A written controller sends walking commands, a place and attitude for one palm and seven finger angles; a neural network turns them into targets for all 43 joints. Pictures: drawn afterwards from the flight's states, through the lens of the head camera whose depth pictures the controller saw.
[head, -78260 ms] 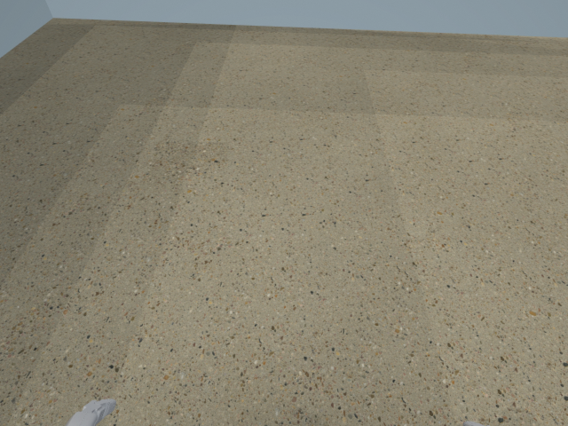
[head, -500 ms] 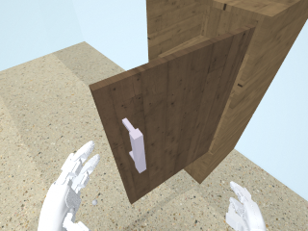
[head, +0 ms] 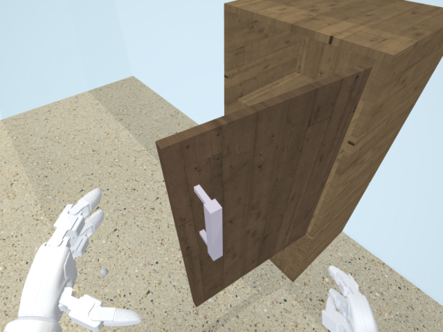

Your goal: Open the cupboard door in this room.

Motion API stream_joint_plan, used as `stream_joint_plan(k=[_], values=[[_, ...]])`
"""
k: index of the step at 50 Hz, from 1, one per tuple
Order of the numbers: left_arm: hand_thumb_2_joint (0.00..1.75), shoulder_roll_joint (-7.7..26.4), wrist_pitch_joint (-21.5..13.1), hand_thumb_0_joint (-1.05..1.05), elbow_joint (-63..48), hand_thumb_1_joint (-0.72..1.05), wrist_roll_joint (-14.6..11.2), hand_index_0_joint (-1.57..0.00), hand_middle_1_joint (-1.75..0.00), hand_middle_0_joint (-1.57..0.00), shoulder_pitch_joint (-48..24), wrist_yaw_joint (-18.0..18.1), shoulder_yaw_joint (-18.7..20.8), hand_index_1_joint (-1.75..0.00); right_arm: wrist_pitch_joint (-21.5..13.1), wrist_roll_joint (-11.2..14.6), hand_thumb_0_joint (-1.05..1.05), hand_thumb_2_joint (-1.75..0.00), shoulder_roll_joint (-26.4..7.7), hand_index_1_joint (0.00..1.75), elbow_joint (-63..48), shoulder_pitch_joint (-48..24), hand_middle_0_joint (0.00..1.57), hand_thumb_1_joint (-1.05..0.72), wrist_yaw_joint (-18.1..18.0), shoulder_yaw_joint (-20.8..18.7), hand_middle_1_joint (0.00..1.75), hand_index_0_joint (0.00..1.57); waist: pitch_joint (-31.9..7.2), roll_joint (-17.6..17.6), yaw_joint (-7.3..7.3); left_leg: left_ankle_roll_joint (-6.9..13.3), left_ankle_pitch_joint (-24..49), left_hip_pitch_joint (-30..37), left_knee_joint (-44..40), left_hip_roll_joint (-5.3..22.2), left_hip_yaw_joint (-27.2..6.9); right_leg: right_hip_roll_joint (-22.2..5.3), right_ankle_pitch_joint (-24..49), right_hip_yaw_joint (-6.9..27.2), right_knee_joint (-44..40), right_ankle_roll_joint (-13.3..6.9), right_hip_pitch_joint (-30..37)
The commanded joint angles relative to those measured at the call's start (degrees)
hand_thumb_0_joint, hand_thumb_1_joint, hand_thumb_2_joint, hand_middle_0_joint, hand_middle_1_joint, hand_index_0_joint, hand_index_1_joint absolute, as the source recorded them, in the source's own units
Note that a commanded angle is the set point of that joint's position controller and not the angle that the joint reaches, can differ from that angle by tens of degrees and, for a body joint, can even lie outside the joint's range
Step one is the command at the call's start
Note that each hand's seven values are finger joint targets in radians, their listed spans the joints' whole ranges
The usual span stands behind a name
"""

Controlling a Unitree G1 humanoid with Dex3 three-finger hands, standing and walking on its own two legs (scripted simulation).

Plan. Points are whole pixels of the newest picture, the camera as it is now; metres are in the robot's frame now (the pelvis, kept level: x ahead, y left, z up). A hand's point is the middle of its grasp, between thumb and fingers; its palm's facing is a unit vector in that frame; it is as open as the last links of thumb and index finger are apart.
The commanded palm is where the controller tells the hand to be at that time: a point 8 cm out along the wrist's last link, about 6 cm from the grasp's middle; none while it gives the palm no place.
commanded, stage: draw the hand back to the body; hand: left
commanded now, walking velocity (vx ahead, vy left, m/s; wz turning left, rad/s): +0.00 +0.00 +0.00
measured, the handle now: (208, 224) +0.28 +0.05 +0.09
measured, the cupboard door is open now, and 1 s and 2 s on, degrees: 82 82 82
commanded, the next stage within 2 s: step back with the hand held close in 0.96 s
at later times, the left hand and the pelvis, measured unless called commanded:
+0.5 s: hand (54, 231) +0.20 +0.24 +0.17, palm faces +0.37 -0.84 -0.40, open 10.1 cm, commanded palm +0.15 +0.29 +0.20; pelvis +0.01 +0.00 +0.03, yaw -1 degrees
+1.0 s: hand (48, 228) +0.20 +0.24 +0.19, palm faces +0.41 -0.82 -0.39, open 7.5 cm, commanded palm +0.15 +0.28 +0.20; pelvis +0.01 -0.01 +0.03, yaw -1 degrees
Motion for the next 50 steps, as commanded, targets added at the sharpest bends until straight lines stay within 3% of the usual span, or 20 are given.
stream_joint_plan(k=[1,2,7,11,12,15,17,18,23,29,32,34,37,42,46,50], values=[[0.48,6.43,-2.33,0.0,-11.9,-0.08,2.64,-0.16,-0.3,-0.16,-0.77,5.52,5.72,-0.3,-2.05,-0.65,0.0,-0.9,-4.97,0.3,-8.65,-6.97,0.2,-0.9,-0.78,-2.15,0.3,0.2,0.81,-1.04,0.5,-1.8,10.14,5.71,-12.63,2.82,-3.99,-1.53,9.49,1.74,-10.47,-1.28,0.63],[0.5,7.49,-2.26,0.0,-10.75,-0.05,2.96,-0.17,-0.3,-0.17,-1.47,6.1,6.87,-0.3,-2.1,-0.82,0.0,-0.9,-5.19,0.3,-7.96,-7.51,0.2,-0.9,-1.02,-2.26,0.3,0.2,1.06,-2.07,0.75,-1.57,10.29,6.11,-12.95,2.78,-3.65,-1.48,9.65,1.95,-11.4,-1.21,1.48],[0.57,9.12,-2.84,0.0,-12.5,0.13,3.79,-0.17,-0.3,-0.17,-4.47,7.64,8.35,-0.3,-2.91,-1.18,0.0,-0.9,-5.57,0.3,-5.84,-7.99,0.2,-0.9,-0.94,-2.07,0.3,0.2,-0.9,1.41,0.71,-1.86,15.36,11.21,-15.9,2.93,-4.02,-1.76,13.2,1.78,-12.88,-1.28,5.39],[0.63,9.3,-2.95,0.0,-10.75,0.27,3.5,-0.18,-0.3,-0.18,-4.1,8.03,10.42,-0.3,-3.03,-1.34,0.0,-0.9,-5.49,0.3,-4.2,-8.79,0.2,-0.9,-0.7,-2.23,0.3,0.2,-0.08,-0.99,0.96,-2.2,19.42,13.27,-17.73,3.08,-3.79,-1.64,15.79,1.51,-14.29,-1.14,7.6],[0.64,10.7,-2.93,0.0,-10.04,0.31,3.54,-0.18,-0.3,-0.18,-4.12,8.21,11.91,-0.3,-2.97,-1.35,0.0,-0.9,-5.72,0.3,-3.76,-9.24,0.2,-0.9,-0.78,-2.49,0.3,0.2,-0.19,-1.35,1.33,-2.08,20.67,13.59,-17.79,3.11,-3.43,-1.7,17.14,1.63,-14.83,-1.21,8.71],[0.69,9.71,-2.72,0.0,-7.34,0.41,3.15,-0.18,-0.3,-0.18,-5.01,7.84,12.66,-0.3,-2.19,-1.35,0.0,-0.9,-5.69,0.3,-2.86,-9.61,0.2,-0.9,-0.52,-2.71,0.3,0.2,1.75,-2.73,1.04,-2.27,22.85,14.76,-18.87,3.21,-2.95,-1.59,18.69,1.58,-15.94,-0.88,9.21],[0.72,10.93,-3.05,0.0,-6.5,0.48,3.34,-0.19,-0.3,-0.19,-6.32,7.85,14.4,-0.3,-1.98,-1.49,0.0,-0.9,-5.98,0.3,-2.16,-9.89,0.2,-0.9,-0.43,-3.0,0.3,0.2,1.66,-2.8,1.36,-2.19,24.61,15.42,-19.37,3.26,-2.65,-1.62,20.04,1.58,-16.63,-0.92,10.46],[0.74,10.75,-3.26,0.0,-8.03,0.51,3.21,-0.19,-0.3,-0.19,-7.05,7.72,14.2,-0.3,-1.9,-1.46,0.0,-0.9,-6.05,0.3,-2.31,-9.77,0.2,-0.9,-0.27,-2.99,0.3,0.2,1.33,-0.6,1.24,-2.54,26.58,16.39,-19.76,3.4,-2.82,-1.72,20.7,1.78,-16.6,-0.91,11.02],[0.81,12.42,-3.69,0.0,-7.72,0.69,3.04,-0.19,-0.3,-0.19,-10.02,7.7,16.82,-0.3,-1.88,-1.69,0.0,-0.9,-6.21,0.3,-1.4,-10.14,0.2,-0.9,0.22,-3.14,0.3,0.2,1.04,1.67,1.62,-2.89,28.96,18.46,-21.09,3.51,-2.74,-1.67,21.58,1.86,-17.96,-0.91,12.68],[0.9,14.93,-4.12,0.0,-4.66,0.9,2.25,-0.2,-0.3,-0.2,-12.53,7.8,21.54,-0.3,-1.3,-1.74,0.0,-0.9,-6.22,0.3,-0.44,-10.71,0.2,-0.9,0.32,-3.45,0.3,0.2,1.41,-1.43,1.97,-2.32,26.56,18.58,-22.36,3.07,-1.8,-1.47,22.71,2.05,-19.54,-0.89,14.47],[0.9,11.36,-4.06,0.0,-3.55,0.9,2.31,-0.2,-0.3,-0.2,-11.37,6.94,18.27,-0.3,-1.11,-1.69,0.0,-0.9,-6.55,0.3,-0.15,-10.6,0.2,-0.9,0.9,-3.62,0.3,0.2,1.76,1.11,1.64,-2.45,29.68,19.86,-22.38,3.27,-1.77,-1.58,23.67,2.09,-20.07,-0.77,14.51],[0.9,10.85,-3.81,0.0,-3.27,0.9,2.4,-0.2,-0.3,-0.2,-11.49,6.7,17.34,-0.3,-0.73,-1.78,0.0,-0.9,-6.77,0.3,-0.02,-10.68,0.2,-0.9,1.23,-3.75,0.3,0.2,2.39,1.35,1.43,-2.44,29.5,20.34,-22.61,3.36,-1.67,-1.54,23.41,2.19,-20.45,-0.57,13.96],[0.9,12.95,-4.28,0.0,-4.62,0.9,2.56,-0.2,-0.3,-0.2,-12.49,6.9,18.6,-0.3,-0.62,-1.93,0.0,-0.9,-7.06,0.3,-0.17,-11.02,0.2,-0.9,1.05,-4.02,0.3,0.2,1.17,-1.7,1.71,-1.94,27.51,20.16,-22.94,3.18,-1.62,-1.38,23.45,2.28,-20.77,-0.64,15.27],[0.9,14.51,-4.64,0.0,-5.44,0.9,2.47,-0.2,-0.3,-0.2,-13.45,7.16,20.12,-0.3,-0.8,-1.79,0.0,-0.9,-6.54,0.3,-0.08,-11.89,0.2,-0.9,0.6,-3.75,0.3,0.2,1.31,-0.83,2.01,-1.63,23.73,19.45,-23.27,2.67,-1.17,-1.55,22.26,2.93,-21.46,-0.73,15.83],[0.9,13.0,-4.87,0.0,-5.0,0.9,2.6,-0.2,-0.3,-0.2,-14.45,7.16,18.84,-0.3,-1.26,-1.74,0.0,-0.9,-6.19,0.3,0.38,-11.87,0.2,-0.9,0.61,-3.41,0.3,0.2,3.82,2.51,1.61,-1.93,22.17,19.63,-24.05,2.57,-1.48,-1.37,19.96,2.77,-21.98,-0.8,14.44],[0.9,12.63,-4.92,0.0,-3.16,0.9,2.51,-0.2,-0.3,-0.2,-13.79,7.09,18.71,-0.3,-1.51,-1.85,0.0,-0.9,-6.38,0.3,0.65,-11.83,0.2,-0.9,0.63,-3.57,0.3,0.2,4.04,-0.26,1.74,-1.62,20.81,19.61,-24.39,2.61,-1.43,-1.29,19.17,2.86,-22.42,-0.67,14.31]])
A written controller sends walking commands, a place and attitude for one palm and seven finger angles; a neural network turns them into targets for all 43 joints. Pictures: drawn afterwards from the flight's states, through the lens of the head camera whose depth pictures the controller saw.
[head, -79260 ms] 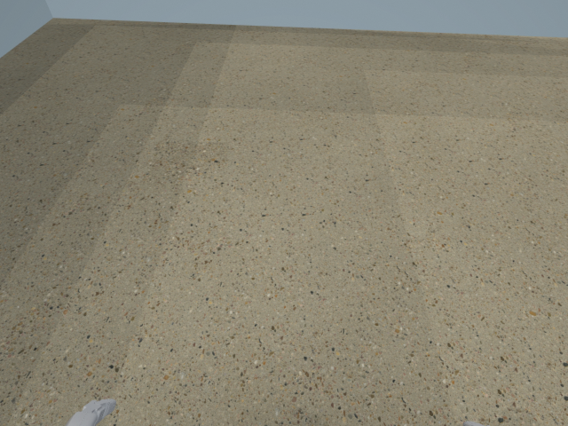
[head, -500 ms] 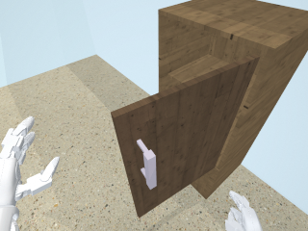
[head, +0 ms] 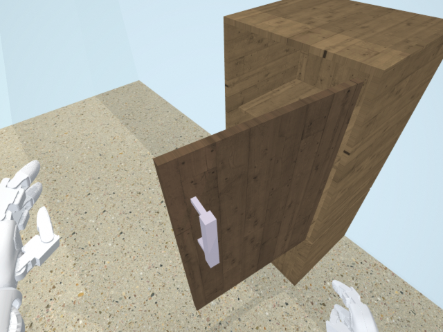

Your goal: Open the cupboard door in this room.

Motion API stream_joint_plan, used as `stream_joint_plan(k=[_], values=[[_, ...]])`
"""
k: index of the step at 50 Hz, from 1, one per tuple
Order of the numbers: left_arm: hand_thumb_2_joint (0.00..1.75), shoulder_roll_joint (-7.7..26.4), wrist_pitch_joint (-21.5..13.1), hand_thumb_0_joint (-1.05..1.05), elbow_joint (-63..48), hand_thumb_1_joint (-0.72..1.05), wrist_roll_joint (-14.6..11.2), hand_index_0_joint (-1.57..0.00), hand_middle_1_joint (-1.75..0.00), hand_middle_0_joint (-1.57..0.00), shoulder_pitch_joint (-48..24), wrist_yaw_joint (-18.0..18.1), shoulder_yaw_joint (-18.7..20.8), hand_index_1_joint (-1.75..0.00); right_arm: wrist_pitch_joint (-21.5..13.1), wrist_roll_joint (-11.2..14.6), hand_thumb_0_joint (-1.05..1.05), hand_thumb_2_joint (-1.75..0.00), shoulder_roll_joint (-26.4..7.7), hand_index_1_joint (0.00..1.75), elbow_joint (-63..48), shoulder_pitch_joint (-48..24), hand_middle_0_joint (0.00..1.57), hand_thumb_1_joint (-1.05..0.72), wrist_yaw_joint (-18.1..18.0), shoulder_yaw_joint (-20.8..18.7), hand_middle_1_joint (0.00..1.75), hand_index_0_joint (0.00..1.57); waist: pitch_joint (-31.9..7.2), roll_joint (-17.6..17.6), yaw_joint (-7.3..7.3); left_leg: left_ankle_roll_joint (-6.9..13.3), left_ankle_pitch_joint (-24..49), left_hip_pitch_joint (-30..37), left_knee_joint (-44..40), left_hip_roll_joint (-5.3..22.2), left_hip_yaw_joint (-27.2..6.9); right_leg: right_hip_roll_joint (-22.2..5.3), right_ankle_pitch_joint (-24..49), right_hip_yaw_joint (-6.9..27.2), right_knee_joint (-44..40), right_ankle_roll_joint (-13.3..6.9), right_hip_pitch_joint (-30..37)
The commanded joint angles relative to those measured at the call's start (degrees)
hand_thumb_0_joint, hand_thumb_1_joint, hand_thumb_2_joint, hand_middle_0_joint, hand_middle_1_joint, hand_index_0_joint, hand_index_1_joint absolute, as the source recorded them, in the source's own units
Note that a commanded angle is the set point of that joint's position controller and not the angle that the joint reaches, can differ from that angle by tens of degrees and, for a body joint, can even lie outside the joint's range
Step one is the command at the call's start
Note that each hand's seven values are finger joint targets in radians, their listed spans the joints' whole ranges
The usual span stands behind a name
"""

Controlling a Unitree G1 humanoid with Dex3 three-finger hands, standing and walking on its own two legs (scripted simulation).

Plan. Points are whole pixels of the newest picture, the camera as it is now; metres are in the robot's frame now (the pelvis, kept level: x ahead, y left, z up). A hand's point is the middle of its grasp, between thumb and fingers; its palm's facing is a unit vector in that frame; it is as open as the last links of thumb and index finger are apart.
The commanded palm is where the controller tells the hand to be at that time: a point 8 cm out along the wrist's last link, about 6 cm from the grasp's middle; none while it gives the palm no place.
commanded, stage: step back with the hand held close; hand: left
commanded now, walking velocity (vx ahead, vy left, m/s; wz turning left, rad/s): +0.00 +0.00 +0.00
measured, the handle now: (204, 233) +0.27 +0.07 +0.06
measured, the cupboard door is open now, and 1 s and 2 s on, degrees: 82 82 82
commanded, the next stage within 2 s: stop stepping back and stand still in 1.28 s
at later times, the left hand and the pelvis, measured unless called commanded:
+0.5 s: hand (47, 249) +0.18 +0.26 +0.15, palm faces +0.30 -0.81 -0.51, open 7.4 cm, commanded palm +0.11 +0.31 +0.17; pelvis -0.04 +0.01 +0.00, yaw -2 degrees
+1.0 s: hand out of the picture +0.10 +0.30 +0.15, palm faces +0.40 -0.79 -0.46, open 7.4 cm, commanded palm +0.02 +0.35 +0.17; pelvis -0.12 +0.04 -0.02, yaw +1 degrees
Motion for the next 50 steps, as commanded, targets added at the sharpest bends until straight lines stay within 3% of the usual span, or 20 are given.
stream_joint_plan(k=[1,3,4,5,6,10,15,17,20,28,32,35,39,42,43,45,46,47,48,50], values=[[0.9,9.41,-3.73,0.0,-10.52,0.9,-0.09,-0.2,-0.3,-0.2,-3.71,0.91,6.36,-0.3,-3.14,-0.02,0.0,-0.9,-5.68,0.3,-9.24,-8.06,0.2,-0.9,-0.14,-2.42,0.3,0.2,-2.65,-1.57,0.21,-0.71,11.73,1.42,-4.37,2.54,-2.28,-1.4,10.12,1.45,-3.7,-0.07,-2.84],[0.9,9.49,-3.86,0.0,-9.73,0.9,-0.08,-0.2,-0.3,-0.2,-3.76,0.8,6.39,-0.3,-2.97,0.0,0.0,-0.9,-5.73,0.3,-9.21,-8.25,0.2,-0.9,-0.14,-2.5,0.3,0.2,-2.01,-2.74,0.25,-0.65,10.81,1.13,-4.73,2.58,-2.2,-1.49,9.46,1.46,-3.94,0.03,-2.94],[0.9,11.89,-4.08,0.0,-10.3,0.9,-0.16,-0.2,-0.3,-0.2,-7.27,1.07,8.42,-0.3,-2.9,0.16,0.0,-0.9,-5.97,0.3,-9.02,-8.32,0.2,-0.9,-0.32,-2.66,0.3,0.2,-2.96,-2.41,0.12,-0.44,10.29,1.34,-4.52,2.56,-2.03,-1.54,9.1,1.93,-4.17,0.02,-2.88],[0.9,19.94,-6.73,0.0,-13.44,0.9,0.43,-0.2,-0.3,-0.2,-14.54,1.43,16.59,-0.3,-2.15,0.7,0.0,-0.9,-6.75,0.3,-10.37,-7.06,0.2,-0.9,-0.07,-2.97,0.3,0.2,1.71,-2.49,-1.63,1.08,6.16,-2.68,-2.74,3.59,-3.78,-4.2,11.16,8.84,-7.46,0.14,-6.94],[0.9,15.46,-7.26,0.0,-8.19,0.9,0.4,-0.2,-0.3,-0.2,-9.22,0.82,13.47,-0.3,-1.71,0.31,0.0,-0.9,-6.01,0.3,-8.94,-6.95,0.2,-0.9,-0.02,-3.15,0.3,0.2,1.18,-5.57,-2.04,1.05,6.06,-1.67,-0.9,3.32,-4.02,-5.78,12.44,9.96,-8.18,-0.08,-7.69],[0.9,10.06,-7.36,0.0,-6.08,0.9,1.06,-0.2,-0.3,-0.2,-1.98,0.13,8.05,-0.3,-0.01,0.19,0.0,-0.9,-6.68,0.3,-9.9,-6.99,0.2,-0.9,0.76,-3.71,0.3,0.2,-2.81,-4.16,-2.32,0.58,11.72,-0.17,-0.26,3.93,-2.92,-6.42,18.36,8.66,-5.74,0.86,-6.69],[0.9,13.11,-7.71,0.0,-13.43,0.9,1.31,-0.2,-0.3,-0.2,1.23,1.15,10.23,-0.3,1.82,0.4,0.0,-0.9,-6.97,0.3,-11.77,-7.51,0.2,-0.9,0.64,-4.4,0.3,0.2,-9.68,-2.29,-2.17,0.63,20.28,-1.33,-0.98,5.82,-3.38,-5.49,24.43,6.08,-0.14,1.51,-2.4],[0.9,16.11,-8.1,0.0,-16.39,0.9,1.37,-0.2,-0.3,-0.2,1.56,1.78,13.05,-0.3,2.24,0.44,0.0,-0.9,-7.0,0.3,-12.18,-7.9,0.2,-0.9,0.19,-4.61,0.3,0.2,-11.0,-1.39,-2.04,0.61,22.32,-3.25,-0.98,6.32,-4.22,-5.5,26.21,5.67,2.15,1.2,-0.46],[0.9,16.64,-8.59,0.0,-18.82,0.9,1.19,-0.2,-0.3,-0.2,3.55,2.13,14.57,-0.3,2.52,0.64,0.0,-0.9,-6.34,0.3,-13.46,-7.76,0.2,-0.9,-0.09,-4.62,0.3,0.2,-11.58,-0.18,-2.06,1.06,21.98,-5.67,-1.41,7.44,-5.14,-4.31,24.49,5.87,4.74,1.3,-0.22],[0.9,13.93,-8.81,0.0,-15.92,0.9,1.33,-0.2,-0.3,-0.2,6.2,2.25,14.18,-0.3,1.43,0.28,0.0,-0.9,-7.05,0.3,-13.23,-6.47,0.2,-0.9,-0.17,-4.9,0.3,0.2,-7.69,3.02,-2.51,2.29,8.39,-17.87,-5.61,10.55,-8.7,-2.3,12.79,5.58,9.84,1.49,1.03],[0.9,13.02,-9.19,0.0,-14.79,0.9,2.24,-0.2,-0.3,-0.2,3.93,2.28,13.57,-0.3,0.45,0.14,0.0,-0.9,-7.62,0.3,-12.89,-5.72,0.2,-0.9,-0.35,-4.95,0.3,0.2,-4.32,2.44,-3.02,3.63,-8.65,-27.89,-7.87,11.25,-10.26,-2.04,9.06,6.41,11.76,1.57,3.49],[0.9,12.76,-9.68,0.0,-15.13,0.9,2.89,-0.2,-0.3,-0.2,0.92,2.37,13.03,-0.3,-0.35,0.12,0.0,-0.9,-7.57,0.3,-13.15,-5.14,0.2,-0.9,-0.42,-4.8,0.3,0.2,-2.39,-1.25,-3.42,3.82,-19.76,-31.88,-6.28,9.79,-9.89,-3.12,2.82,9.37,9.67,1.13,1.82],[0.9,13.6,-10.65,0.0,-16.94,0.9,3.44,-0.2,-0.3,-0.2,-2.94,3.08,12.45,-0.3,-1.15,-0.68,0.0,-0.9,-7.15,0.3,-12.35,-4.3,0.2,-0.9,-0.25,-4.77,0.3,0.2,-0.36,-6.1,-4.03,1.71,-18.9,-23.61,3.59,5.24,-7.83,-8.53,-14.49,16.49,-2.64,-2.04,-12.72],[0.9,15.43,-11.51,0.0,-17.93,0.9,3.07,-0.2,-0.3,-0.2,-2.59,4.1,13.31,-0.3,-1.35,-0.96,0.0,-0.9,-6.98,0.3,-10.89,-3.93,0.2,-0.9,0.05,-4.61,0.3,0.2,-2.02,-6.58,-4.45,0.04,-11.61,-13.25,9.82,3.12,-6.09,-11.77,-15.74,16.49,-6.18,-4.15,-21.86],[0.9,14.29,-11.75,0.0,-18.41,0.9,2.82,-0.2,-0.3,-0.2,-1.95,4.28,12.44,-0.3,-1.3,-0.75,0.0,-0.9,-6.6,0.3,-10.8,-3.54,0.2,-0.9,0.17,-4.38,0.3,0.2,-3.52,-5.87,-4.69,0.18,-11.18,-13.18,8.17,3.59,-7.23,-11.33,-13.58,13.82,-4.16,-3.78,-20.1],[0.9,15.21,-12.16,0.0,-19.39,0.9,2.64,-0.2,-0.3,-0.2,-0.01,4.43,14.02,-0.3,-1.21,-0.61,0.0,-0.9,-6.97,0.3,-11.23,-4.18,0.2,-0.9,0.11,-4.32,0.3,0.2,-3.69,-0.82,-4.51,1.25,-13.14,-16.95,-0.06,5.97,-10.4,-6.57,-10.57,9.27,1.46,-1.2,-16.9],[0.9,15.57,-12.48,0.0,-20.52,0.9,2.71,-0.2,-0.3,-0.2,0.5,4.4,15.01,-0.3,-1.48,-0.53,0.0,-0.9,-7.43,0.3,-11.63,-4.86,0.2,-0.9,-0.02,-4.34,0.3,0.2,-3.71,4.75,-4.15,2.63,-18.28,-23.25,-7.36,9.69,-14.75,-2.85,-7.94,6.07,9.17,0.48,-11.03],[0.9,16.57,-12.82,0.0,-20.22,0.9,3.33,-0.2,-0.3,-0.2,1.72,4.33,17.19,-0.3,-1.97,-0.76,0.0,-0.9,-8.31,0.3,-11.5,-6.16,0.2,-0.9,-0.4,-4.69,0.3,0.2,-4.44,13.16,-3.42,5.07,-27.56,-32.03,-17.15,16.1,-22.49,2.01,-4.44,2.77,22.85,2.18,-2.11],[0.9,15.89,-12.95,0.0,-22.34,0.9,3.42,-0.2,-0.3,-0.2,0.22,4.01,16.97,-0.3,-2.53,-1.36,0.0,-0.9,-6.85,0.3,-11.94,-5.37,0.2,-0.9,-0.39,-4.8,0.3,0.2,-5.6,14.04,-3.32,6.99,-27.84,-35.15,-21.56,19.72,-26.44,3.4,-6.83,3.21,34.85,2.46,0.45],[0.9,16.33,-13.57,0.0,-22.33,0.9,3.1,-0.2,-0.3,-0.2,-0.62,4.03,17.62,-0.3,-3.82,-1.64,0.0,-0.9,-6.22,0.3,-10.28,-4.72,0.2,-0.9,0.25,-5.59,0.3,0.2,-6.28,7.84,-3.68,7.74,-21.27,-28.61,-19.22,21.02,-24.26,3.41,-10.9,5.98,44.3,2.09,-6.64]])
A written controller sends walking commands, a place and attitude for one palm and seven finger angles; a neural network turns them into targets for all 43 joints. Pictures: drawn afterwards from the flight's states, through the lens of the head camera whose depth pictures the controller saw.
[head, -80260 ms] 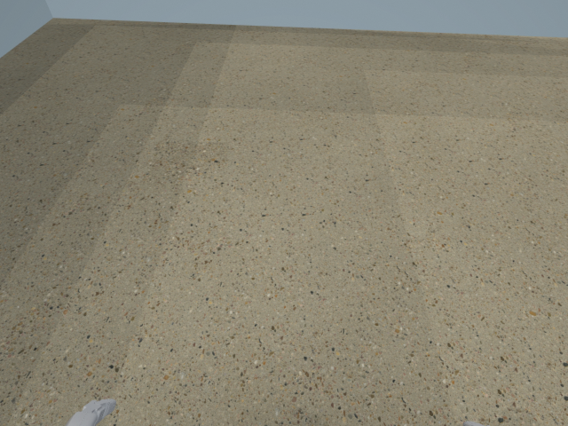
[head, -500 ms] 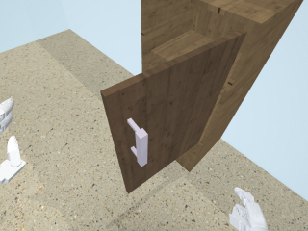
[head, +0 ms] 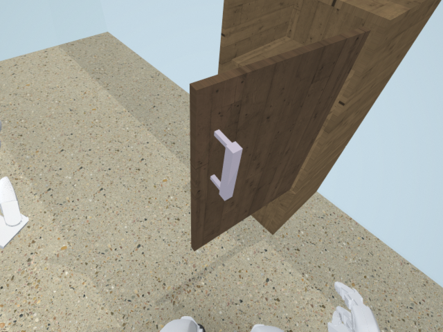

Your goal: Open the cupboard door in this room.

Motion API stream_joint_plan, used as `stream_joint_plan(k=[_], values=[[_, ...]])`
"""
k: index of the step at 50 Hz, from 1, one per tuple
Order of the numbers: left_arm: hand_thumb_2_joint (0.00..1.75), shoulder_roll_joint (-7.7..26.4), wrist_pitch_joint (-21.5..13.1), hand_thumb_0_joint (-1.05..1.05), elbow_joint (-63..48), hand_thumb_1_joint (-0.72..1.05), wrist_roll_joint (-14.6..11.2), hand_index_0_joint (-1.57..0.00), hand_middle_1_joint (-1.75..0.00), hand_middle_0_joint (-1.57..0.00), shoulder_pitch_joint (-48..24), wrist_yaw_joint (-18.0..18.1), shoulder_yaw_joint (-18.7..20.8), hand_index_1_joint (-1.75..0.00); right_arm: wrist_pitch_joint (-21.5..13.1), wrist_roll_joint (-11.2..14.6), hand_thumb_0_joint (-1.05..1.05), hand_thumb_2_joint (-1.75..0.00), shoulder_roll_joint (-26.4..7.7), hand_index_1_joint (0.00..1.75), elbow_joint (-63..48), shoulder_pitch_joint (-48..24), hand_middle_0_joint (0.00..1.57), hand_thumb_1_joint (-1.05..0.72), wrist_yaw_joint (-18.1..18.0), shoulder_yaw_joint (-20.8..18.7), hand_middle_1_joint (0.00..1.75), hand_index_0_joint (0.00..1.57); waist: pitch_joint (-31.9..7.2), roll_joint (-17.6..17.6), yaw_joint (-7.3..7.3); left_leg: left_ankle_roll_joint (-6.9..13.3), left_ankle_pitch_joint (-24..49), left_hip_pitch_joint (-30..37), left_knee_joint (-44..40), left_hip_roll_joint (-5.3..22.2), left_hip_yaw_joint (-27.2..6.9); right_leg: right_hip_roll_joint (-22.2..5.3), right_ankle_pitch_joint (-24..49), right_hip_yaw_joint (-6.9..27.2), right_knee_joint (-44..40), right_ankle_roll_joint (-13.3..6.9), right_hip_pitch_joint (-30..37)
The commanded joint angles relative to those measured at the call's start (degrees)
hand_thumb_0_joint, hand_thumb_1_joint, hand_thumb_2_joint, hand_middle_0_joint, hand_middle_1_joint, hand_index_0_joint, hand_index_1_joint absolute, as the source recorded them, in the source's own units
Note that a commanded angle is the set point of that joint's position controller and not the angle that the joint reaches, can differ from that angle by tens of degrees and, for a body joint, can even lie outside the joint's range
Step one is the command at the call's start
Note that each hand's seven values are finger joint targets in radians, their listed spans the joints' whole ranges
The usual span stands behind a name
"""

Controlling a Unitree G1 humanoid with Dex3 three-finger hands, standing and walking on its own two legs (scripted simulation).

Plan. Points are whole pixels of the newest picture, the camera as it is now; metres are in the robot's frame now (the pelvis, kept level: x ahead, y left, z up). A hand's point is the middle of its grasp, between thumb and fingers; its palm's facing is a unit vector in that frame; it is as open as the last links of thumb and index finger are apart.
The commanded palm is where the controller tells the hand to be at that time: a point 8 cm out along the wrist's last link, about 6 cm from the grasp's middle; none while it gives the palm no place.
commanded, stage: step back with the hand held close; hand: left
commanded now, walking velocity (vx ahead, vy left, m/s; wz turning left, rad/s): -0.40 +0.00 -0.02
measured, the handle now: (223, 166) +0.39 +0.02 +0.08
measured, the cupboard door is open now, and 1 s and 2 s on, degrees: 82 82 82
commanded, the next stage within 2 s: stop stepping back and stand still in 0.28 s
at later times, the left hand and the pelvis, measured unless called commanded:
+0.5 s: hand out of the picture +0.10 +0.23 +0.20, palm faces +0.26 -0.81 -0.53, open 7.4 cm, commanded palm +0.07 +0.27 +0.19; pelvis -0.11 -0.01 +0.00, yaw -7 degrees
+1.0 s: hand out of the picture +0.05 +0.28 +0.19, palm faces +0.46 -0.78 -0.43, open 7.4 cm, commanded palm +0.02 +0.29 +0.19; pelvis -0.15 +0.01 +0.01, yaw -5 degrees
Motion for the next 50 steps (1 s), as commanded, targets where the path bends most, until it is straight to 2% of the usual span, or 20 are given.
stream_joint_plan(k=[1,4,8,15,17,20,21,23,25,27,29,32,36,38,39,41,42,43,45,50], values=[[0.9,10.16,-4.51,0.0,-12.09,0.9,-0.53,-0.2,-0.3,-0.2,0.38,1.54,9.97,-0.3,-5.08,-0.4,0.0,-0.9,-7.11,0.3,-7.54,-5.89,0.2,-0.9,0.54,-4.22,0.3,0.2,-9.98,8.26,1.51,3.33,-26.92,-6.74,-27.22,19.48,-21.9,2.02,-7.7,3.74,22.61,-0.39,10.69],[0.9,7.56,-3.43,0.0,-11.3,0.9,-1.88,-0.2,-0.3,-0.2,3.87,1.41,6.76,-0.3,-5.65,-0.29,0.0,-0.9,-6.2,0.3,-5.65,-5.95,0.2,-0.9,1.31,-3.6,0.3,0.2,-10.67,5.52,1.79,0.74,-18.05,6.5,-26.32,15.73,-16.64,1.49,-10.85,0.28,12.51,-0.31,3.75],[0.9,6.59,-3.19,0.0,-13.62,0.9,-2.49,-0.2,-0.3,-0.2,-0.11,0.82,3.05,-0.3,-6.75,-0.65,0.0,-0.9,-6.13,0.3,-3.26,-5.45,0.2,-0.9,1.45,-2.79,0.3,0.2,-14.91,12.46,1.41,-3.29,-14.93,16.49,-29.59,13.3,-13.84,2.77,-13.67,-2.39,-1.64,-1.08,7.14],[0.9,14.11,-5.17,0.0,-18.61,0.9,-4.78,-0.2,-0.3,-0.2,-0.26,-0.87,9.38,-0.3,-5.46,-1.35,0.0,-0.9,-5.22,0.3,-3.22,-5.88,0.2,-0.9,2.45,-2.59,0.3,0.2,-23.36,13.55,3.05,-8.13,11.86,28.06,-21.36,11.26,-6.56,2.05,-4.41,-2.98,-25.68,-2.98,14.05],[0.9,17.11,-6.48,0.0,-19.85,0.9,-5.49,-0.2,-0.3,-0.2,3.04,-1.31,12.94,-0.3,-4.51,-1.07,0.0,-0.9,-4.9,0.3,-3.85,-5.89,0.2,-0.9,2.52,-2.29,0.3,0.2,-24.58,10.26,3.28,-7.82,9.67,29.76,-14.53,8.71,-4.14,-1.61,1.33,-1.18,-32.5,-3.46,12.63],[0.9,15.74,-6.62,0.0,-16.51,0.9,-6.56,-0.2,-0.3,-0.2,4.62,-1.25,13.03,-0.3,-3.15,1.23,0.0,-0.9,-4.2,0.3,-5.22,-7.45,0.2,-0.9,1.88,-1.72,0.3,0.2,-16.22,-8.3,2.48,-7.9,-6.1,26.36,8.47,0.98,0.22,-16.3,6.53,4.67,-33.41,-6.01,-4.03],[0.9,14.76,-5.71,0.0,-13.99,0.9,-6.25,-0.2,-0.3,-0.2,6.87,-1.31,13.26,-0.3,-3.15,1.63,0.0,-0.9,-5.69,0.3,-5.84,-9.35,0.2,-0.9,1.76,-2.73,0.3,0.2,-11.79,-12.38,2.88,-7.52,-7.76,20.4,16.3,-0.11,-1.55,-17.12,8.07,6.41,-31.2,-6.74,-5.5],[0.9,11.91,-1.89,0.0,-8.44,0.9,-5.57,-0.2,-0.3,-0.2,10.77,-1.63,12.07,-0.3,-1.72,1.23,0.0,-0.9,-4.34,0.3,-5.82,-8.52,0.2,-0.9,1.41,-1.66,0.3,0.2,-9.93,-4.67,1.34,-6.6,-6.4,12.39,15.5,2.38,-2.03,-16.24,9.32,3.7,-26.0,-8.83,-0.25],[0.9,10.72,-0.43,0.0,-4.64,0.9,-4.52,-0.2,-0.3,-0.2,1.58,-0.92,9.18,-0.3,-2.42,1.28,0.0,-0.9,-4.91,0.3,-5.13,-8.93,0.2,-0.9,0.23,-0.57,0.3,0.2,-3.42,3.06,-0.38,-5.74,-2.73,13.42,-1.39,3.26,-1.45,-12.04,8.37,2.74,-23.96,-5.27,1.11],[0.9,8.82,-0.25,0.0,0.5,0.9,-3.34,-0.2,-0.3,-0.2,-8.12,-0.67,5.05,-0.3,-4.67,1.42,0.0,-0.9,-7.14,0.3,-3.49,-7.94,0.2,-0.9,-0.98,-1.2,0.3,0.2,2.99,4.35,-0.4,-3.73,-4.69,15.17,-9.87,5.35,-7.0,-6.56,2.09,0.36,-20.44,-0.35,-1.73],[0.9,8.17,-0.6,0.0,5.93,0.9,-1.91,-0.2,-0.3,-0.2,-9.61,0.23,3.06,-0.3,-5.91,1.53,0.0,-0.9,-7.27,0.3,-3.06,-5.24,0.2,-0.9,-1.67,-0.99,0.3,0.2,-0.36,0.91,0.84,-0.98,-2.84,13.24,-14.02,8.86,-15.04,-3.08,6.31,1.04,-19.69,1.95,4.47],[0.9,9.52,-2.18,0.0,-5.14,0.9,-1.67,-0.2,-0.3,-0.2,-12.68,-0.23,2.25,-0.3,-7.28,0.65,0.0,-0.9,-7.3,0.3,-4.46,-6.91,0.2,-0.9,-1.64,-1.32,0.3,0.2,-5.09,5.84,1.51,-1.84,-22.29,9.2,-26.94,10.84,-22.59,-0.82,-5.03,0.77,-15.48,-0.33,12.6],[0.9,9.97,-2.77,0.0,-16.61,0.9,-1.72,-0.2,-0.3,-0.2,0.14,-0.02,4.91,-0.3,-9.01,-0.2,0.0,-0.9,-6.2,0.3,-6.47,-6.41,0.2,-0.9,-0.38,-1.39,0.3,0.2,-12.49,12.15,2.99,-7.55,-24.26,8.56,-29.59,7.29,-14.26,1.23,-7.99,-2.83,-19.32,-2.63,21.3],[0.9,12.33,-2.83,0.0,-17.46,0.9,-2.19,-0.2,-0.3,-0.2,9.08,-0.12,8.92,-0.3,-8.4,-0.33,0.0,-0.9,-5.1,0.3,-6.88,-6.14,0.2,-0.9,0.22,-1.48,0.3,0.2,-15.38,9.77,3.19,-8.13,-17.99,8.56,-22.46,4.33,-8.32,-0.48,-7.23,-2.43,-23.85,-3.34,23.58],[0.9,13.08,-2.79,0.0,-17.07,0.9,-2.41,-0.2,-0.3,-0.2,10.95,-0.23,10.07,-0.3,-7.71,-0.32,0.0,-0.9,-4.63,0.3,-6.83,-6.26,0.2,-0.9,0.5,-1.67,0.3,0.2,-15.21,6.97,2.89,-8.15,-14.14,9.47,-15.44,2.57,-4.86,-3.16,-8.97,-0.38,-26.29,-4.55,20.61],[0.9,13.66,-2.42,0.0,-14.84,0.9,-3.3,-0.2,-0.3,-0.2,10.19,0.16,11.93,-0.3,-5.6,-0.41,0.0,-0.9,-4.25,0.3,-5.19,-5.62,0.2,-0.9,0.28,-2.52,0.3,0.2,-11.4,-4.91,2.16,-7.41,-9.25,6.18,7.78,0.52,-1.74,-15.65,-18.23,16.28,-33.55,-11.31,10.23],[0.9,12.93,-1.98,0.0,-12.48,0.9,-3.63,-0.2,-0.3,-0.2,8.29,0.66,12.24,-0.3,-4.96,-0.15,0.0,-0.9,-4.9,0.3,-4.32,-5.07,0.2,-0.9,0.11,-3.02,0.3,0.2,-8.69,-7.79,2.18,-7.4,-10.51,-0.41,16.81,0.32,-1.78,-20.14,-19.13,21.92,-35.5,-14.4,9.07],[0.9,10.87,-1.82,0.0,-9.09,0.9,-3.23,-0.2,-0.3,-0.2,6.22,0.81,10.39,-0.3,-4.57,-0.18,0.0,-0.9,-5.65,0.3,-3.73,-3.91,0.2,-0.9,-0.09,-3.15,0.3,0.2,-5.62,-5.21,0.98,-7.37,-10.23,-7.99,21.87,1.55,-2.65,-21.15,-16.47,21.91,-34.66,-14.83,10.63],[0.9,9.4,-2.34,0.0,-1.17,0.9,-2.28,-0.2,-0.3,-0.2,-0.16,0.62,8.19,-0.3,-5.19,0.13,0.0,-0.9,-5.84,0.3,-3.18,-3.45,0.2,-0.9,-0.23,-2.29,0.3,0.2,-1.32,-2.53,-0.15,-6.49,-9.89,-10.59,18.17,4.51,-2.68,-18.96,-5.93,17.49,-30.83,-12.44,12.83],[0.9,4.57,-2.09,0.0,7.47,0.9,-0.4,-0.2,-0.3,-0.2,-14.07,0.23,-1.78,-0.3,-6.92,0.52,0.0,-0.9,-6.69,0.3,-2.19,-5.14,0.2,-0.9,-1.69,-2.42,0.3,0.2,2.52,-6.79,0.86,-3.76,-7.49,11.25,-3.14,2.17,3.47,-13.08,2.94,6.86,-24.28,-6.64,4.8]])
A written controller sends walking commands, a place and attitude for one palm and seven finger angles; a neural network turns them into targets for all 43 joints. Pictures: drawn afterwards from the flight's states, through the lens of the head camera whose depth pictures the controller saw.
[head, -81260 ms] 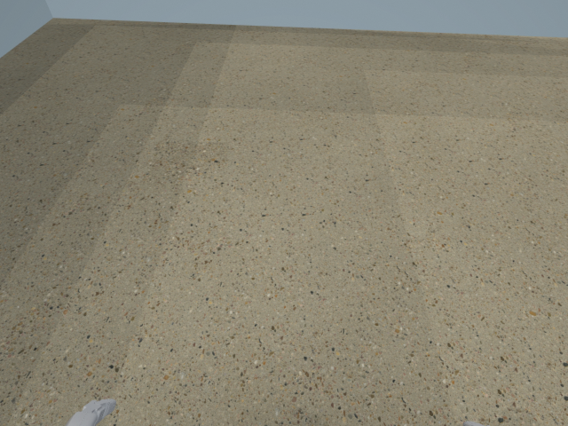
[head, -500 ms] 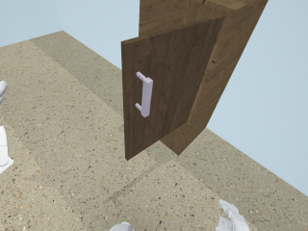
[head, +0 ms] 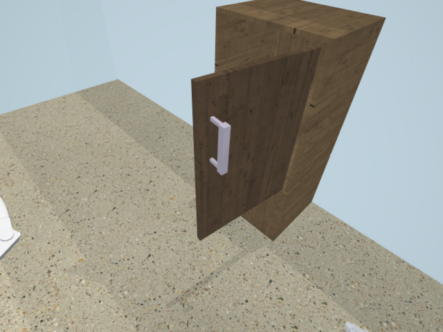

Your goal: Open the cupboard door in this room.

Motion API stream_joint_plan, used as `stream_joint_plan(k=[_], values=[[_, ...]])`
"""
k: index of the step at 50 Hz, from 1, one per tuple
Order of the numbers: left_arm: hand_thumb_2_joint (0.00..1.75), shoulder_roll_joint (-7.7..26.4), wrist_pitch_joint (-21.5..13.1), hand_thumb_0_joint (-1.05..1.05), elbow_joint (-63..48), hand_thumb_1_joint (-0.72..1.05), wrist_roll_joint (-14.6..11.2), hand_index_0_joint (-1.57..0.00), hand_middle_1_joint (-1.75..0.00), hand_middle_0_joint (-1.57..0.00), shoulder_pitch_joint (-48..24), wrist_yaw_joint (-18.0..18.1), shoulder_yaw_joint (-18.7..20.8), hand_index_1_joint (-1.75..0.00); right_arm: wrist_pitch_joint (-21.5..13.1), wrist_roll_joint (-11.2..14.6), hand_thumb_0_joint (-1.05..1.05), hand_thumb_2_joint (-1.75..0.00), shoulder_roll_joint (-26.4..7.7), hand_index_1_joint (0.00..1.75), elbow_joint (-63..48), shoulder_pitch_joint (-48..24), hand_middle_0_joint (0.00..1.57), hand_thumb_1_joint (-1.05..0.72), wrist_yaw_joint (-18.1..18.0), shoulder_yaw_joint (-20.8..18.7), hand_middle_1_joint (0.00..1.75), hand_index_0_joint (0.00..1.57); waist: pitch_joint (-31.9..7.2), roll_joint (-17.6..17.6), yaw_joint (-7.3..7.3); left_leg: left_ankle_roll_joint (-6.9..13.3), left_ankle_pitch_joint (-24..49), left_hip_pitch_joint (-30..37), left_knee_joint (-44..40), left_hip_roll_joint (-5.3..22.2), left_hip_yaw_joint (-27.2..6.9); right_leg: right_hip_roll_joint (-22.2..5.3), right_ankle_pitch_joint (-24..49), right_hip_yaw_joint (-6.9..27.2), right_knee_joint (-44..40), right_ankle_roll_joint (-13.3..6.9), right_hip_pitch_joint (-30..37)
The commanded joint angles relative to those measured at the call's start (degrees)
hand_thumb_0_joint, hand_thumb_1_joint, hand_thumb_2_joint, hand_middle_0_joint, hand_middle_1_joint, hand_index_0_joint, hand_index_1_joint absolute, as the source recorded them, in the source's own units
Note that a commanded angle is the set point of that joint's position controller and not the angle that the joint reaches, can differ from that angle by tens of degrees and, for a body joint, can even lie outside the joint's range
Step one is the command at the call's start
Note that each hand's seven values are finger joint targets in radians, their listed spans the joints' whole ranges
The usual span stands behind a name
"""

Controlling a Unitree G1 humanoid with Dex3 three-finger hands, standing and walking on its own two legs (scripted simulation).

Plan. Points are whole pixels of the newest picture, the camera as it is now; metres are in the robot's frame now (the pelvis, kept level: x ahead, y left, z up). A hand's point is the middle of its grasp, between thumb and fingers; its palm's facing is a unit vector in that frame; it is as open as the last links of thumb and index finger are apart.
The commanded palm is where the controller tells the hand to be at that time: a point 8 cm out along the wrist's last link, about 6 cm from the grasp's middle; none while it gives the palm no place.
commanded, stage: stop stepping back and stand still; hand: left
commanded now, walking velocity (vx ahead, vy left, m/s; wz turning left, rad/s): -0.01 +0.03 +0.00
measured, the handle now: (218, 146) +0.54 +0.06 +0.07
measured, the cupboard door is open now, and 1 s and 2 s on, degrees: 82 82 82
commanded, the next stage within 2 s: let the arm hang, fingers relaxed in 0.24 s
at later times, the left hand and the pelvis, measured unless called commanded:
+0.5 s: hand (81, 310) +0.17 +0.26 -0.03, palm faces +0.15 -0.87 -0.47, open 7.4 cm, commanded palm none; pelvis -0.01 +0.01 -0.01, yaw +3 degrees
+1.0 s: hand out of the picture -0.07 +0.19 -0.16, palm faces +0.11 -0.97 -0.22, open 7.3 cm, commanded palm none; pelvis +0.00 +0.01 +0.01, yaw +4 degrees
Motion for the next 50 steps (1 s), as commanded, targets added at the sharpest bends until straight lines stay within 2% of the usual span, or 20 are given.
stream_joint_plan(k=[1,3,5,6,8,12,14,16,17,18,19,21,24,26,29,31,36,40,45,50], values=[[0.9,5.25,-0.65,0.0,-3.94,0.9,0.78,-0.2,-0.3,-0.2,-16.66,0.57,-3.06,-0.3,-4.5,0.1,0.0,-0.9,-6.66,0.3,-9.45,-10.56,0.2,-0.9,-0.93,-2.54,0.3,0.2,11.27,-4.96,-2.21,2.75,3.32,13.47,-14.06,0.45,-0.26,-9.85,11.73,6.5,-2.32,-2.25,-16.07],[0.9,7.28,-1.73,0.0,-13.11,0.9,0.67,-0.2,-0.3,-0.2,-16.18,0.56,-1.19,-0.3,-4.89,0.19,0.0,-0.9,-7.72,0.3,-11.25,-10.17,0.2,-0.9,-0.7,-2.84,0.3,0.2,4.33,4.98,-2.1,7.29,23.58,23.13,-16.93,7.75,-11.22,-3.67,22.3,0.72,12.21,3.57,-17.84],[0.9,10.52,-3.03,0.0,-21.55,0.9,0.63,-0.2,-0.3,-0.2,-15.42,0.24,1.62,-0.3,-5.95,-0.76,0.0,-0.9,-4.97,0.3,-11.22,-9.03,0.2,-0.9,0.76,-1.99,0.3,0.2,-0.89,12.08,-2.33,10.34,46.59,27.61,-21.48,13.66,-22.85,-0.43,-2.18,0.02,25.51,3.0,-22.06],[0.9,11.87,-3.19,0.0,-24.62,0.9,0.91,-0.2,-0.3,-0.2,-14.58,0.13,3.14,-0.3,-6.84,-1.37,0.0,-0.9,-4.8,0.3,-10.91,-10.4,0.2,-0.9,1.34,-2.05,0.3,0.2,-0.96,10.07,-1.69,9.0,37.16,22.14,-25.72,15.39,-24.0,-1.46,-8.87,2.58,28.55,2.38,-18.41],[0.9,12.88,-2.89,0.0,-27.15,0.9,0.29,-0.2,-0.3,-0.2,-9.13,1.07,6.15,-0.3,-7.73,-0.92,0.0,-0.9,-4.53,0.3,-11.01,-10.55,0.2,-0.9,1.8,-2.18,0.3,0.2,0.41,6.94,-0.85,8.58,24.95,15.9,-27.32,15.19,-19.72,-2.77,-6.37,2.93,23.13,2.31,-14.63],[0.9,12.61,-1.55,0.0,-21.7,0.9,-0.49,-0.2,-0.3,-0.2,6.11,1.32,11.47,-0.3,-6.7,-0.69,0.0,-0.9,-3.78,0.3,-12.12,-10.72,0.2,-0.9,2.59,-1.92,0.3,0.2,-1.79,16.23,-0.38,4.76,18.45,13.1,-27.07,11.0,-7.2,-1.01,0.55,-1.74,10.18,2.71,-7.72],[0.9,9.52,-1.27,0.0,-17.05,0.9,-0.85,-0.2,-0.3,-0.2,6.98,0.93,9.69,-0.3,-5.56,-0.44,0.0,-0.9,-4.01,0.3,-12.4,-9.72,0.2,-0.9,2.54,-1.51,0.3,0.2,-0.12,14.22,-1.47,3.54,12.82,7.68,-26.22,10.52,-4.97,-0.42,3.87,-3.28,4.1,2.98,-2.75],[0.9,8.17,-0.87,0.0,-11.77,0.9,-0.75,-0.2,-0.3,-0.2,5.25,0.53,8.12,-0.3,-4.79,-0.12,0.0,-0.9,-4.44,0.3,-12.18,-9.72,0.2,-0.9,2.24,-1.58,0.3,0.2,0.79,9.87,-1.78,2.12,3.22,2.65,-24.41,8.76,-3.2,-0.8,8.63,-2.83,-2.02,2.77,2.19],[0.9,-4.3,7.02,0.0,27.6,0.9,3.65,-0.2,-0.3,-0.2,-0.15,-6.93,-21.14,-0.3,-7.34,0.67,0.0,-0.9,-9.36,0.3,0.04,-14.88,0.2,-0.9,5.95,-4.02,0.3,0.2,1.78,0.61,-2.39,-0.03,10.58,4.63,-8.99,5.96,-2.21,-9.6,25.48,2.69,-2.67,0.18,-8.0],[0.9,-1.85,11.72,0.0,29.8,0.9,5.14,-0.2,-0.3,-0.2,-3.55,-8.13,-18.76,-0.3,-1.99,0.65,0.0,-0.9,-7.99,0.3,0.56,-8.76,0.2,-0.9,5.72,-3.94,0.3,0.2,-2.92,-2.93,-3.87,-0.89,7.93,7.57,-6.95,6.3,-3.88,-15.69,32.68,9.2,-0.41,-2.72,-11.56],[0.9,-1.61,13.16,0.0,29.38,0.9,4.87,-0.2,-0.3,-0.2,-6.16,-8.74,-18.96,-0.3,-0.49,0.52,0.0,-0.9,-7.09,0.3,-0.01,-7.26,0.2,-0.9,5.46,-3.72,0.3,0.2,-2.1,-4.58,-4.86,-0.98,3.16,10.2,-6.6,5.4,-3.9,-15.85,24.57,7.8,0.25,-3.45,-17.84],[0.9,-1.58,12.82,0.0,34.56,0.9,4.97,-0.2,-0.3,-0.2,-9.85,-9.03,-19.86,-0.3,2.31,-0.7,0.0,-0.9,-7.92,0.3,1.51,-8.0,0.2,-0.9,4.77,-2.67,0.3,0.2,1.58,-15.27,-3.26,0.86,1.27,8.25,-4.2,3.89,-4.42,-13.88,9.69,7.22,-2.42,-4.24,-22.76],[0.9,-2.92,13.24,0.0,44.3,0.9,5.35,-0.2,-0.3,-0.2,-13.17,-8.66,-20.77,-0.3,4.87,-2.07,0.0,-0.9,-5.85,0.3,2.32,-9.73,0.2,-0.9,4.72,-1.77,0.3,0.2,6.62,-22.31,-2.4,0.86,-4.09,3.31,-1.52,0.66,-2.03,-14.43,17.71,6.81,-3.0,-6.37,-18.79],[0.9,-4.11,13.99,0.0,50.66,0.9,5.24,-0.2,-0.3,-0.2,-14.97,-8.12,-21.63,-0.3,6.0,-2.5,0.0,-0.9,-4.86,0.3,3.7,-9.17,0.2,-0.9,4.49,-1.55,0.3,0.2,7.55,-19.83,-2.34,0.82,-1.98,4.55,-3.58,0.28,-1.67,-14.02,20.91,5.64,-1.83,-6.27,-17.46],[0.9,-5.14,14.46,0.0,59.32,0.9,4.1,-0.2,-0.3,-0.2,-15.1,-7.75,-22.95,-0.3,6.2,-2.67,0.0,-0.9,-4.62,0.3,7.62,-7.7,0.2,-0.9,4.46,-0.39,0.3,0.2,7.48,0.84,-2.12,2.09,14.44,9.51,-14.52,4.72,-7.58,-9.91,8.63,2.96,1.26,-2.13,-17.93],[0.9,-5.79,14.55,0.0,66.06,0.9,3.55,-0.2,-0.3,-0.2,-12.74,-7.46,-23.4,-0.3,5.98,-2.53,0.0,-0.9,-5.05,0.3,9.97,-8.64,0.2,-0.9,4.1,0.22,0.3,0.2,9.4,14.12,-0.51,3.78,6.03,2.19,-21.91,6.63,-12.09,-6.51,2.24,1.55,0.26,-0.33,-10.36],[0.9,-7.59,13.41,0.0,76.92,0.9,3.13,-0.2,-0.3,-0.2,-10.42,-7.48,-23.43,-0.3,6.11,-2.03,0.0,-0.9,-2.14,0.3,14.67,-4.4,0.2,-0.9,3.13,0.3,0.3,0.2,3.48,15.23,-0.83,1.76,3.22,6.04,-21.22,4.41,-8.4,-8.52,6.78,3.19,-5.36,-2.21,-4.11],[0.9,-9.11,13.04,0.0,81.87,0.9,3.14,-0.2,-0.3,-0.2,-10.92,-7.43,-24.22,-0.3,6.02,-1.58,0.0,-0.9,-2.35,0.3,17.88,-0.34,0.2,-0.9,2.66,0.0,0.3,0.2,2.89,3.59,-1.78,1.73,8.16,10.63,-20.33,4.92,-7.73,-9.04,8.78,2.29,-7.48,-2.12,-5.16],[0.9,-10.85,13.06,0.0,86.45,0.9,3.05,-0.2,-0.3,-0.2,-9.6,-7.06,-24.92,-0.3,6.13,-1.42,0.0,-0.9,-1.47,0.3,21.47,1.48,0.2,-0.9,2.38,0.25,0.3,0.2,8.67,-2.13,-1.93,1.85,9.09,12.13,-21.96,5.05,-7.03,-8.65,7.77,1.22,-8.54,-1.56,-8.88],[0.9,-11.89,13.25,0.0,88.86,0.9,3.03,-0.2,-0.3,-0.2,-8.29,-6.75,-25.15,-0.3,6.55,-1.61,0.0,-0.9,0.13,0.3,23.7,2.24,0.2,-0.9,2.52,0.55,0.3,0.2,13.12,-2.78,-1.93,1.87,3.59,10.8,-23.83,4.47,-6.48,-8.51,2.53,1.72,-9.54,-1.35,-11.7]])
